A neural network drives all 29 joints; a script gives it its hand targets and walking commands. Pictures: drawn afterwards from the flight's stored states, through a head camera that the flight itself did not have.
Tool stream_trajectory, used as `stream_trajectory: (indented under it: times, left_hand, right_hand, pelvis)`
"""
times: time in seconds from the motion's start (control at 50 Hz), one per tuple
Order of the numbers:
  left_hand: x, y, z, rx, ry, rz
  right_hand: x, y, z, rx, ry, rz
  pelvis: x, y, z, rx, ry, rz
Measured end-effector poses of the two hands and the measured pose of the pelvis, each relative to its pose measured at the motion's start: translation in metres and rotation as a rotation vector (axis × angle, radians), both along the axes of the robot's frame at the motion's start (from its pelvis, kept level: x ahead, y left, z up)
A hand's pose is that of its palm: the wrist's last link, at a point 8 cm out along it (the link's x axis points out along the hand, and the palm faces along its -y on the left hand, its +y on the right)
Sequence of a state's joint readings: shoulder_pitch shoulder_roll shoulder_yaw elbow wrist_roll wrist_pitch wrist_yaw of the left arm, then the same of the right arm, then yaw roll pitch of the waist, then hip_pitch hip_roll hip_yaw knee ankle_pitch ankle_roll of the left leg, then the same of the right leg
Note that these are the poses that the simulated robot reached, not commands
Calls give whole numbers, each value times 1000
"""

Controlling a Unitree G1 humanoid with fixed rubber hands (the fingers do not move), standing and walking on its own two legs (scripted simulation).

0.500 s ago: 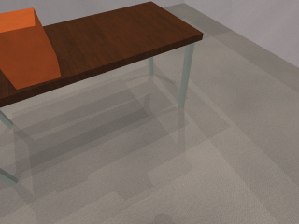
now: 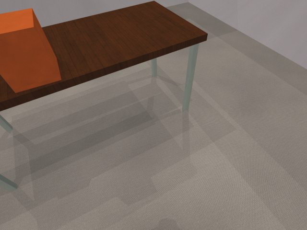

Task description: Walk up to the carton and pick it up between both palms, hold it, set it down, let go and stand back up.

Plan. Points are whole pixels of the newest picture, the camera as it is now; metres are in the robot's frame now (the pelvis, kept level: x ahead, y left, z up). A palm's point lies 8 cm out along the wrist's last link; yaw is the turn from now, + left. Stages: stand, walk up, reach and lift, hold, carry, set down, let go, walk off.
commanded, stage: stand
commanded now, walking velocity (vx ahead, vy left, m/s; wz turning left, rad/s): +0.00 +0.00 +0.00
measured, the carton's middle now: (23, 50) +0.79 +0.63 +0.05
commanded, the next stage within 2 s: walk up in 0.76 s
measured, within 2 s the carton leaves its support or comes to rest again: neither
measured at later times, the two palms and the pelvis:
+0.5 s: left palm out of the picture +0.01 +0.24 -0.13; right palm out of the picture +0.02 -0.24 -0.14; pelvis +0.00 +0.00 +0.00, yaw +0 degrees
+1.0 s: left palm out of the picture +0.01 +0.24 -0.14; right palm out of the picture +0.01 -0.24 -0.14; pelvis +0.01 +0.00 +0.00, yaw +1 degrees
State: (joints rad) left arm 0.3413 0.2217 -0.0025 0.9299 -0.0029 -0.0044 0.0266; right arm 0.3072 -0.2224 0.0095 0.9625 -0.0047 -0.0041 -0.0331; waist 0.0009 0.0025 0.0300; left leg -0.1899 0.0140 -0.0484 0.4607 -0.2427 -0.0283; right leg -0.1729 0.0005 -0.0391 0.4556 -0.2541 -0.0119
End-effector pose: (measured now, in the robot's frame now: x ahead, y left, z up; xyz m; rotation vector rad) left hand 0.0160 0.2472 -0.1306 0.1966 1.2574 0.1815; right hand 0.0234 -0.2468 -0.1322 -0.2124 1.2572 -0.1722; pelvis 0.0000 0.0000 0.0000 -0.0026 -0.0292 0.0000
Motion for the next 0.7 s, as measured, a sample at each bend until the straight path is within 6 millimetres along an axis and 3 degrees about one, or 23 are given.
stream_trajectory:
  times: [0.7]
  left_hand:
    - [-12, -6, -4, -13, 62, 23]
  right_hand:
    - [-11, 9, -5, 17, 55, -27]
  pelvis:
    - [4, 1, 1, 0, 2, -8]
